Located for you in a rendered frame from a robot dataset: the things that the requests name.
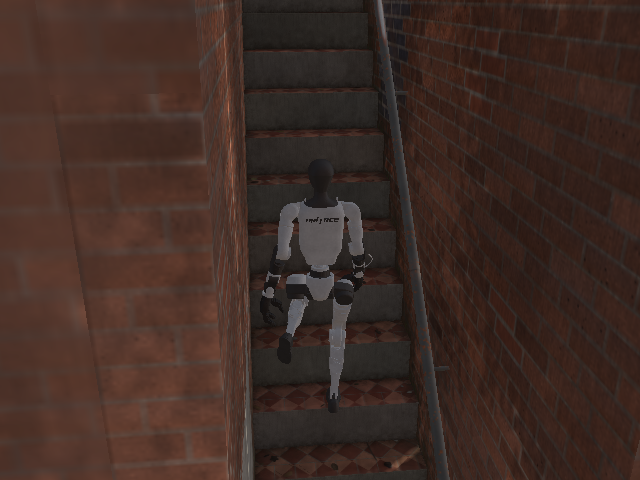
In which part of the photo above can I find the robot left upper arm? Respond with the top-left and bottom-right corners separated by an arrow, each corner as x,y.
276,202 -> 300,260

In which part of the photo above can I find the robot left foot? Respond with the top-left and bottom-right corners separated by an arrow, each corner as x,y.
277,332 -> 293,364

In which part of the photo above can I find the robot left hand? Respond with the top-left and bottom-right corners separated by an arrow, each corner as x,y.
260,296 -> 284,326

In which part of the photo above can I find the robot right upper arm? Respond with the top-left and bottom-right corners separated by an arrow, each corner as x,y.
341,201 -> 364,256

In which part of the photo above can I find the robot right hand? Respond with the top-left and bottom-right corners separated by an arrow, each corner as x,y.
340,272 -> 364,292

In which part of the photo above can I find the left robot forearm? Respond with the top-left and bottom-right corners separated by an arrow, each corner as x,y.
262,245 -> 285,298

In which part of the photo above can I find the robot left shin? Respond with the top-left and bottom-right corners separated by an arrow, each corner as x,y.
286,299 -> 305,337

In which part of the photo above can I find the right robot forearm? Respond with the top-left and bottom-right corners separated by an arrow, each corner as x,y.
352,241 -> 366,278

